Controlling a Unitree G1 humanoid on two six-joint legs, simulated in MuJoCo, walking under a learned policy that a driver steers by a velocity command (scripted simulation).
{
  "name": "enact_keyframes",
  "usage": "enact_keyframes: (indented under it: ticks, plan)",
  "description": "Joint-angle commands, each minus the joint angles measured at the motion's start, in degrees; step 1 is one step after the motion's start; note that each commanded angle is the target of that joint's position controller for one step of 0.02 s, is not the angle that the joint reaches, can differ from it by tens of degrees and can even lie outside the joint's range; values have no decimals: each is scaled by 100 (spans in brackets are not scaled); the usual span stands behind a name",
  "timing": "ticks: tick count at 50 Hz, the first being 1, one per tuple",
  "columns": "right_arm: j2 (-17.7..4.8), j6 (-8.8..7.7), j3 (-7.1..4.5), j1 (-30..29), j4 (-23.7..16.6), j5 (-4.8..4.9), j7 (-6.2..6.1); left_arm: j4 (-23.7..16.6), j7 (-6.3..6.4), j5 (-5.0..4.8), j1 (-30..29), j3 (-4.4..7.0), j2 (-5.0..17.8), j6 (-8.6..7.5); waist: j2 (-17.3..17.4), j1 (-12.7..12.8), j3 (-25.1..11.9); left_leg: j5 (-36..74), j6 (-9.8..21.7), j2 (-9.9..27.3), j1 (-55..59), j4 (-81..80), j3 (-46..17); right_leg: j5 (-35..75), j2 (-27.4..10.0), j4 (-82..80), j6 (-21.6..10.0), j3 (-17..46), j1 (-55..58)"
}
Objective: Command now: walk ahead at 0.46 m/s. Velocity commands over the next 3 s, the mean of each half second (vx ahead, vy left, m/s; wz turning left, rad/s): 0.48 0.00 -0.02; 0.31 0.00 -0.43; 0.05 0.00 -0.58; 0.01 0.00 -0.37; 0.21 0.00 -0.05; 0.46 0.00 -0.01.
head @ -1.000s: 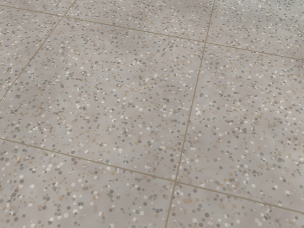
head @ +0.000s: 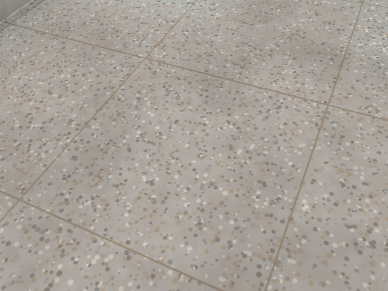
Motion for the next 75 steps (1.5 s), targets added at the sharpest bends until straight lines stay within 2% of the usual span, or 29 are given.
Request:
enact_keyframes:
  ticks: [1, 7, 15, 18, 20, 21, 22, 23, 24, 26, 30, 33, 38, 42, 44, 45, 46, 47, 48, 50, 54, 59, 65, 68, 69, 70, 71, 72, 75]
  plan:
    - [-436, -37, -141, -44, -399, -49, 14, -284, 45, 33, 50, 164, 733, -102, -793, 2, -20, 650, 22, 533, -1337, -89, -288, -503, -1441, -1926, -843, 2016, 939]
    - [-248, -54, -74, -915, -630, -114, 23, -110, 163, -53, 400, 192, 867, -83, -478, 173, 251, 2067, -280, 501, -1753, -1767, -110, 950, -1243, -2174, -824, 1046, 1111]
    - [-106, -216, 40, -2257, -1060, -23, 326, 209, 221, -133, 1178, 216, 975, 140, -463, 575, 564, 2347, -77, 125, -1604, -3451, 188, 1622, -1508, -1808, -738, 752, 2039]
    - [-350, -228, -45, -1936, -1034, -39, 373, 212, 264, -143, 1086, 276, 1132, 213, -697, 228, 225, 1663, 188, -151, -900, -3634, 330, 3362, -1610, -1134, -582, 714, 2463]
    - [-785, -206, -264, -506, -648, -60, 281, 151, 297, -114, 910, 257, 1127, 274, -733, -573, -774, 1783, 532, -373, 1219, -3753, 526, 4736, -1254, 598, -337, 387, 2073]
    - [-1172, -170, -366, 547, -462, -153, 191, -10, 304, 16, 978, 129, 817, 248, -147, -908, -1694, 1912, 903, 763, 3276, -3404, -719, 2918, -942, 2403, -163, 309, 628]
    - [-1495, -174, -408, 644, -370, -182, 216, -70, 231, -31, 1840, -105, 4, 111, 1391, -369, -2508, 732, 1852, 2166, 5147, -3989, -3630, -1877, 212, 4355, 168, 543, -1686]
    - [-858, -159, -276, 675, -403, -134, 192, 3, 196, -211, 1320, 65, 755, -1, 773, -750, -2306, -25, 1653, 2055, 4883, -4509, -3865, -2063, -29, 4887, 135, 1218, -2300]
    - [-684, -158, -202, 278, -392, -132, 154, -226, 183, -356, 690, 159, 1003, -50, 546, -709, -1271, 237, 1354, 1862, 4045, -4669, -2820, -1581, -305, 4876, 106, 1062, -2609]
    - [-414, -186, -124, -358, -378, -178, 162, -299, 222, -235, 310, 175, 856, -23, 58, -325, -418, 1164, 1095, 1405, 2510, -5056, -1607, -755, -741, 4256, 186, 906, -2226]
    - [-343, -363, -147, -700, -191, -211, 184, -215, 247, -225, 669, 168, 444, 292, 208, 112, -23, 1829, 1055, 1177, 1428, -5726, -446, -245, -965, 3820, 364, 939, -1689]
    - [-480, -367, -186, -798, -65, -265, 115, -428, 263, -142, 281, 187, 420, 325, 145, 136, 261, 3176, 979, 1038, 1332, -5718, 348, 529, -888, 3003, 502, 912, -1959]
    - [-750, -171, -237, -602, 61, -182, -81, -850, 11, -71, -596, 112, 196, 233, 76, -220, 127, 4121, 742, 907, 1745, -5290, 1156, 1864, -593, 1117, 450, 202, -1425]
    - [-957, 77, -332, -715, 60, 2, -172, -1115, -135, -36, -510, 268, 525, 301, 267, -26, -100, 4826, 558, 1233, 2533, -4345, 1136, 887, -366, 764, 134, 47, -1334]
    - [-919, 194, -336, -880, -24, 56, -219, -960, -125, -34, 394, 466, 868, 294, 142, 464, -548, 5078, 300, 989, 2424, -2864, 1265, 929, 27, 251, -147, -143, -249]
    - [-781, 185, -279, -640, -43, -32, -199, -902, -4, -18, 836, 608, 1251, 285, -476, 635, -890, 3803, -61, 556, 1742, -1487, 1359, 2805, -169, -113, -395, 382, 846]
    - [-90, 148, -71, -12, -197, -405, -121, -1023, 130, 7, 681, 668, 1775, 328, -1961, -10, -1420, -1573, -472, -317, -258, 503, 1202, 5759, -1567, 557, -1261, 2311, 2575]
    - [-369, 79, -30, 150, -205, -282, -16, -1312, 84, 80, 630, 593, 1676, 290, -1593, 147, -2650, -2377, -571, -801, -1041, 1783, -144, 4722, -2363, -40, -2250, 4278, 3292]
    - [-761, 76, -131, -390, -248, -82, 31, -1439, 47, 33, 355, 535, 1346, 292, -748, 380, -2368, -1803, -451, -478, -1313, 1835, -523, 3707, -2085, -356, -1999, 3727, 2947]
    - [-681, 166, -121, -900, -334, -145, -74, -1446, 109, -139, -154, 419, 944, 346, -124, 139, -1161, -953, -425, -109, -1435, 1031, -425, 2280, -1567, -636, -1414, 2864, 1552]
    - [-551, 333, -118, -726, -307, -198, -152, -1578, 230, 16, -432, 442, 981, 452, -608, -181, -822, -530, -517, -172, -510, -261, -292, 2096, -1069, -922, -1165, 2336, 199]
    - [-460, 385, -84, -995, -330, -179, -185, -1649, 403, -54, -424, 508, 1105, 600, -766, -43, -943, 47, -695, -281, -340, -1293, -405, 734, -864, -924, -979, 2470, 72]
    - [-518, 242, -132, -1172, -425, -120, -94, -1714, 384, -47, -382, 506, 1040, 729, -1137, 121, -749, -7, -549, -432, 52, -2498, -435, -21, -793, -795, -803, 3080, 219]
    - [-594, 160, -217, -729, -301, -122, -20, -1756, 398, -153, -472, 482, 969, 790, -1101, -150, -727, 774, -278, -363, 1006, -4116, -316, 137, -517, -370, -503, 3112, 66]
    - [-949, 173, -313, -577, -306, -215, -36, -1770, 399, -146, -295, 419, 755, 793, -474, -86, -805, 895, 57, 560, 1634, -4503, -1014, -783, -150, 347, -200, 2680, -490]
    - [-1460, 255, -421, -742, -299, -359, -65, -1943, 374, -181, -199, 402, 635, 755, 1320, 217, -481, 1817, 900, 1682, 1807, -4765, -2347, -2061, 840, 1498, 165, 1327, -1724]
    - [-1167, 241, -378, -899, -450, -458, -64, -1888, 355, -60, -241, 548, 1127, 668, 1296, 40, -446, 2206, 1400, 2171, 1480, -4844, -2851, -2305, 556, 2951, 452, 1199, -1942]
    - [-871, 237, -291, -1169, -578, -404, -108, -1739, 333, -95, -152, 638, 1322, 673, 783, 129, -431, 2293, 1243, 1897, 1384, -4701, -2285, -1924, 394, 3576, 535, 1242, -1843]
    - [-574, 286, -185, -1382, -637, -178, -177, -1518, 341, -115, 66, 547, 893, 843, 528, 138, -220, 2463, 842, 1195, 1515, -4518, -1067, -1210, 252, 4310, 818, 962, -2003]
